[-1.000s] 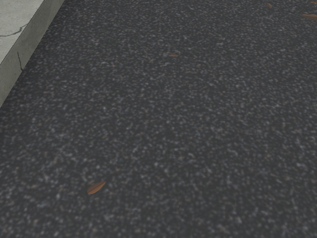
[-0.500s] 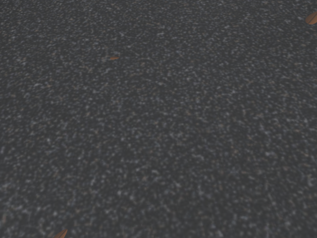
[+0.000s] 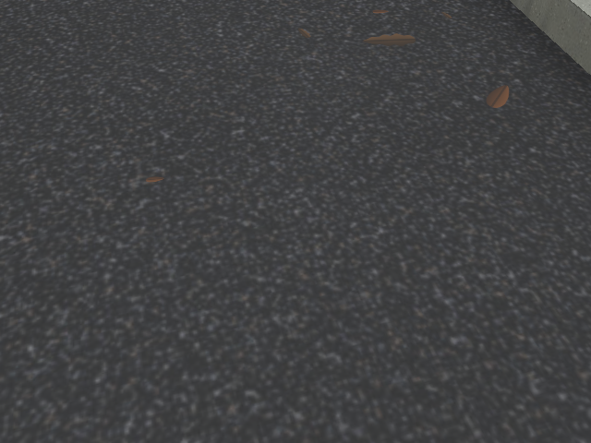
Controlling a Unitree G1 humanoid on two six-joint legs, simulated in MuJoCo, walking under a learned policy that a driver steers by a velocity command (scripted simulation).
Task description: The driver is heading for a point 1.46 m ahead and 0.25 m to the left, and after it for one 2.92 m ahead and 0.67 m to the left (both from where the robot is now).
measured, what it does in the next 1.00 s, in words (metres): stands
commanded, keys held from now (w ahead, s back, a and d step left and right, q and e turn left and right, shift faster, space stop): no key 1.00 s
